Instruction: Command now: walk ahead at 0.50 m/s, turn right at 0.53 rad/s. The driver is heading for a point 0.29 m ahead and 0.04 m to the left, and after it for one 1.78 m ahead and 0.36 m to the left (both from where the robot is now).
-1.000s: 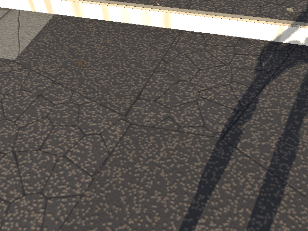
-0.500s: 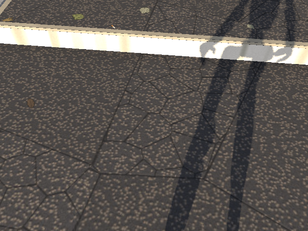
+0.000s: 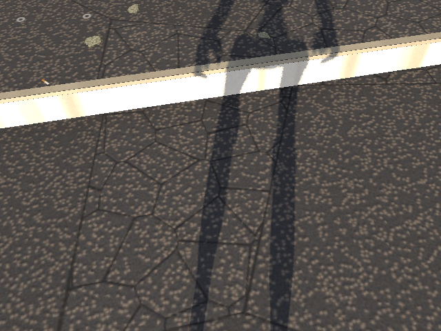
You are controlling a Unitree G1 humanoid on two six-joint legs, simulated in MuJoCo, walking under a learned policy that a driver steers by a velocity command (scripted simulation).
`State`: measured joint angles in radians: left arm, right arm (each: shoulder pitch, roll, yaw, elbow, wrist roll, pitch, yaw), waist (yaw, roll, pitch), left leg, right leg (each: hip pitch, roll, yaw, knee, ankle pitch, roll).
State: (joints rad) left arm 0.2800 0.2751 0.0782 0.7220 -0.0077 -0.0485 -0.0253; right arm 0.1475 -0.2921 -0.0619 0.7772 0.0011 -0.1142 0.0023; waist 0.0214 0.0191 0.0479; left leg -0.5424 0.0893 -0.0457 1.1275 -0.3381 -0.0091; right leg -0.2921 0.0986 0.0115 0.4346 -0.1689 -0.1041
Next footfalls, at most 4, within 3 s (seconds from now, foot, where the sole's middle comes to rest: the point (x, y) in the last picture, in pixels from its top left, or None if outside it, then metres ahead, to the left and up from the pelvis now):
0.34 left None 0.37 0.15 -0.78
0.84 right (246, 263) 0.66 -0.02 -0.78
1.30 left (145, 223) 0.81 0.33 -0.78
1.86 right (194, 148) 1.15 0.18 -0.78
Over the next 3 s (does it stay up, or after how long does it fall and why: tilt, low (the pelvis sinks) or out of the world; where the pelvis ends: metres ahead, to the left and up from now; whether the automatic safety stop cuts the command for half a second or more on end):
stays up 1.64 0.39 0.14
